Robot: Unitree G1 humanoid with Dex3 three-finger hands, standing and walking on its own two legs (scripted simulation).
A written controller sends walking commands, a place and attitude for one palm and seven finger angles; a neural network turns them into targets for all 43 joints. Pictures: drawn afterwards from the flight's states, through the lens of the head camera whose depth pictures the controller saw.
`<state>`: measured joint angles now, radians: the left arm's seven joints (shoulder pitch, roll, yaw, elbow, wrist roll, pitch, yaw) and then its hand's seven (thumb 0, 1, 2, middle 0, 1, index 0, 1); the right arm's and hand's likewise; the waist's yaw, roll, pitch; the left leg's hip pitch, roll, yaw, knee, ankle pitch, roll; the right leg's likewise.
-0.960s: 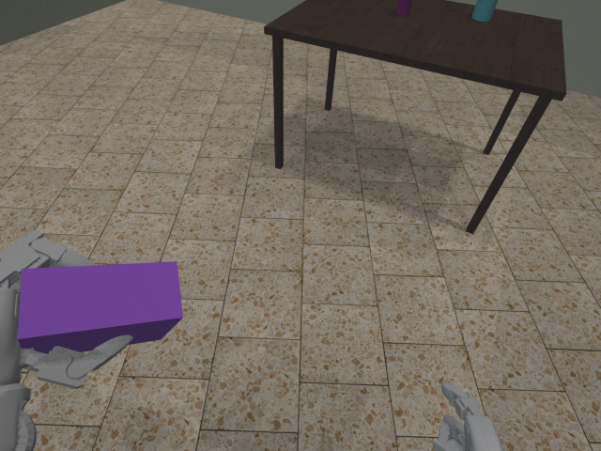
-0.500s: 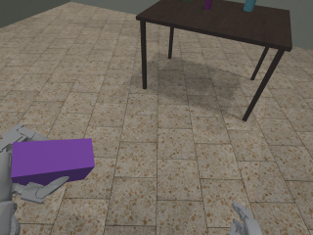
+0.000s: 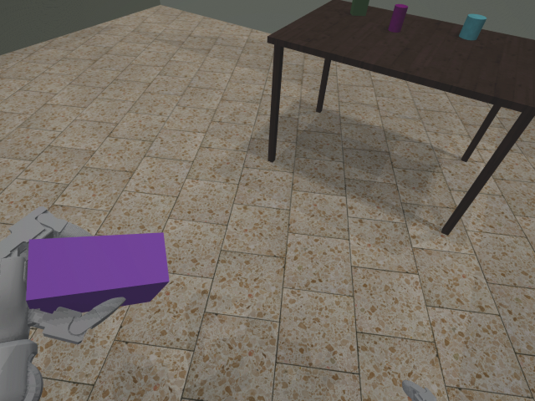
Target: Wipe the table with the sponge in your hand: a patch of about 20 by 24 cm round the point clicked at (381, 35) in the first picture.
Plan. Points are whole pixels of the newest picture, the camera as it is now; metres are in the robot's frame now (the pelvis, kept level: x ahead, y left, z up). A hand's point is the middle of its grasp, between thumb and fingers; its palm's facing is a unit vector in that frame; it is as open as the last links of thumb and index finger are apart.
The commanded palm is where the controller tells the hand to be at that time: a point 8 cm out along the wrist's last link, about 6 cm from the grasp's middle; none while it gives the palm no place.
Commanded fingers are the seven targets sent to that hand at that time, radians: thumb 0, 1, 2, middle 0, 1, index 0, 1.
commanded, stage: walk to a spot facing it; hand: left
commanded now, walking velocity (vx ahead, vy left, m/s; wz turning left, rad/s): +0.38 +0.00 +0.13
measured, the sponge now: (120, 273) +0.23 +0.20 +0.14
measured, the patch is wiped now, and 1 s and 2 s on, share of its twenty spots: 0.00 0.00 0.00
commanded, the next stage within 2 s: none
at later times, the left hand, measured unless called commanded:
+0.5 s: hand (152, 172) +0.38 +0.20 +0.17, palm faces +0.38 -0.76 -0.52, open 9.8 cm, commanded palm +0.31 +0.24 +0.19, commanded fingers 0.00 0.10 1.30 -1.20 -1.60 -1.20 -1.60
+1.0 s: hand (170, 118) +0.50 +0.20 +0.18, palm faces +0.54 -0.73 -0.42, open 9.8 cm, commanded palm +0.46 +0.23 +0.19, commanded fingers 0.00 0.10 1.30 -1.20 -1.60 -1.20 -1.60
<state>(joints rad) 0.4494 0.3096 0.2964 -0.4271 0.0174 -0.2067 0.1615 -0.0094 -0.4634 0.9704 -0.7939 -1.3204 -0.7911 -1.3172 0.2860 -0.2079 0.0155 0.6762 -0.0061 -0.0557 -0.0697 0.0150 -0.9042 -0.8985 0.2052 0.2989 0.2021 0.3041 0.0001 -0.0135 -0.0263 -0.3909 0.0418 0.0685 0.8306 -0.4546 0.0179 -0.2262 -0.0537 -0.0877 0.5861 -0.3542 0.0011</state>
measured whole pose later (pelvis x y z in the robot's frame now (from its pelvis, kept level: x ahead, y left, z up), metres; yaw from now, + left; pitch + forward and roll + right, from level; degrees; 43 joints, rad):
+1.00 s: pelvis +0.33 -0.06 +0.00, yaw +6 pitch +0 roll +3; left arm 0.49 0.35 0.36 -0.54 -0.01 -0.20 0.18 -0.01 -0.46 0.98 -0.79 -1.33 -0.79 -1.32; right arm 0.24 -0.22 -0.02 0.57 0.00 -0.02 -0.06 0.01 -0.91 -0.90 0.20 0.30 0.20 0.30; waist 0.04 -0.05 0.04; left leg -0.40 0.05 0.24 0.58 -0.22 0.02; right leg -0.08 -0.10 -0.29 0.57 -0.47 -0.04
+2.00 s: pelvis +0.62 -0.09 +0.00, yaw +25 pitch -1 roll +0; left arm 0.41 0.39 0.39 -0.56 -0.01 -0.20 0.15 -0.01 -0.47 0.98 -0.80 -1.33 -0.79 -1.33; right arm 0.16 -0.12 0.01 0.58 0.02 -0.07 -0.03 0.01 -0.91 -0.90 0.20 0.30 0.20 0.30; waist -0.02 -0.03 0.09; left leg -0.35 0.05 0.11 0.61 -0.25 0.03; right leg -0.51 -0.11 -0.08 1.19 -0.48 0.04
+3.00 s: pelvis +0.81 -0.08 +0.00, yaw +56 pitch -1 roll -1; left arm 0.51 0.39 0.41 -0.55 -0.05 -0.15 0.13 -0.01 -0.47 0.99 -0.79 -1.34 -0.79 -1.33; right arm 0.19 -0.17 0.02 0.61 0.02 -0.09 -0.04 0.01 -0.90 -0.90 0.21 0.30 0.21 0.30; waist 0.05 0.10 0.05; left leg -0.41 0.04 -0.08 0.70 -0.33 -0.03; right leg -0.29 -0.01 -0.15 0.58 -0.28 0.00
